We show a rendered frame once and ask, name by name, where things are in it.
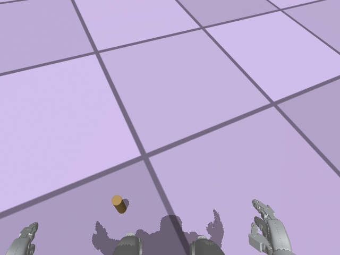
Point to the left robot hand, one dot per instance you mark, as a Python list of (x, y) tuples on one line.
[(22, 245)]

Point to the can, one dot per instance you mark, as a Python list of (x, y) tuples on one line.
[(119, 204)]

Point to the right robot hand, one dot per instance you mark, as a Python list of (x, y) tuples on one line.
[(274, 233)]

